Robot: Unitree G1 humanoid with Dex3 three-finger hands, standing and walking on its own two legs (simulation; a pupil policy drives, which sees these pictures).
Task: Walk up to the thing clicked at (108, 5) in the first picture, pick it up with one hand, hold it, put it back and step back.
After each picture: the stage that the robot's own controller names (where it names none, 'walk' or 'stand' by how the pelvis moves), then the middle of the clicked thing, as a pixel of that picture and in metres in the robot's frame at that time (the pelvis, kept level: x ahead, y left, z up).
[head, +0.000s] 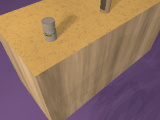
stand; out of the picture +1.00 -0.14 +0.05
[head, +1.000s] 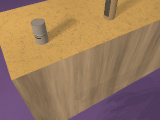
rise first; out of the picture +0.89 -0.12 +0.08
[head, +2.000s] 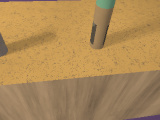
rise first; (101, 23) +0.60 +0.00 +0.08
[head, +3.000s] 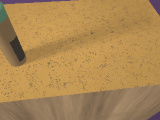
stand; (6, 38) +0.47 +0.29 +0.08
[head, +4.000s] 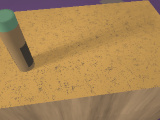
walk; (16, 45) +0.47 +0.26 +0.07
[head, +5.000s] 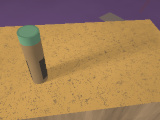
stand; (35, 58) +0.45 +0.20 +0.05
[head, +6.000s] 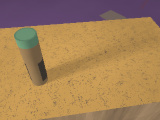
stand; (33, 60) +0.44 +0.20 +0.05
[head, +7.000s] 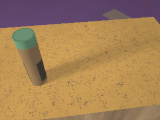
stand; (32, 60) +0.44 +0.21 +0.05
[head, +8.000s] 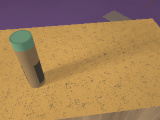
stand; (30, 62) +0.43 +0.22 +0.05
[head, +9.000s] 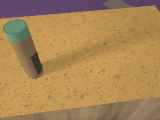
rise first; (27, 53) +0.44 +0.23 +0.05
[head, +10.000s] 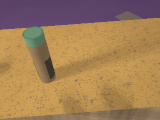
rise first; (41, 58) +0.45 +0.21 +0.05
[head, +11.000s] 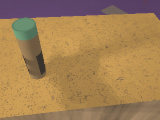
go down; (32, 52) +0.46 +0.19 +0.06
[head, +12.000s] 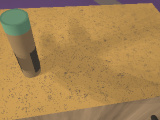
go down; (24, 48) +0.44 +0.19 +0.09
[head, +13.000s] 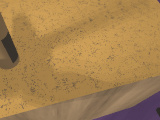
close in; out of the picture +0.44 +0.21 +0.12
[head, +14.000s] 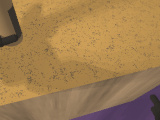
close; out of the picture +0.52 +0.19 +0.14
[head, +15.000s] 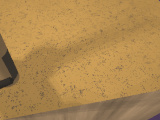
lift; out of the picture +0.39 +0.24 +0.12
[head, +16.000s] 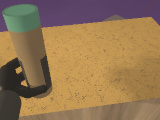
lift; (33, 57) +0.32 +0.15 +0.21
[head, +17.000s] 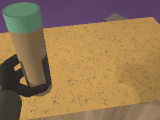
hold; (33, 56) +0.31 +0.14 +0.22
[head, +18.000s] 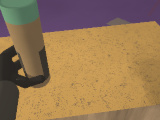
hold; (30, 48) +0.32 +0.15 +0.24
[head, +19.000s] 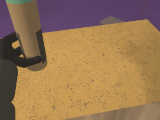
crouch; (29, 31) +0.40 +0.15 +0.24
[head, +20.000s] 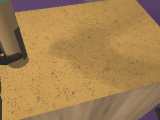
lower; (7, 30) +0.47 +0.19 +0.15
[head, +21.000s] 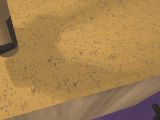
lower; out of the picture +0.49 +0.20 +0.13
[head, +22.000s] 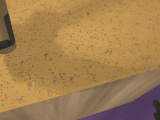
lower; out of the picture +0.50 +0.20 +0.13
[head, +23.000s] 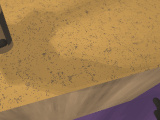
lower; out of the picture +0.50 +0.21 +0.13
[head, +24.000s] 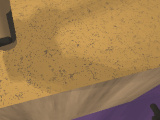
rest; out of the picture +0.51 +0.19 +0.14
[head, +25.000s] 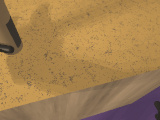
withdraw; out of the picture +0.48 +0.19 +0.13
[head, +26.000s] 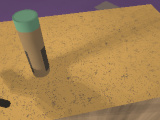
sink last; (34, 48) +0.46 +0.17 +0.10
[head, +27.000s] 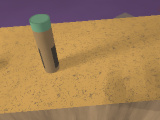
stand; (46, 46) +0.50 +0.19 +0.09
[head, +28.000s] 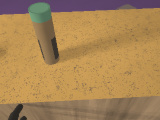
stand; (46, 37) +0.51 +0.18 +0.10
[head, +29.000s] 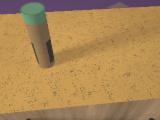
stand; (40, 40) +0.48 +0.18 +0.11
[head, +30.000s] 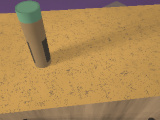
stand; (36, 39) +0.48 +0.19 +0.11
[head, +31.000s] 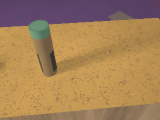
stand; (45, 51) +0.49 +0.18 +0.05
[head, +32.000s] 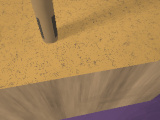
walk; (45, 15) +0.57 +0.15 +0.07
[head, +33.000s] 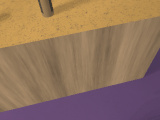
walk; out of the picture +0.83 +0.25 +0.07
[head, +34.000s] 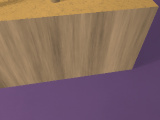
stand; out of the picture +1.11 +0.22 +0.07
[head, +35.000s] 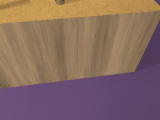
stand; out of the picture +1.09 +0.20 +0.05
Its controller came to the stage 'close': yes
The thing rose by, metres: 0.22
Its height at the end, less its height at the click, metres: +0.00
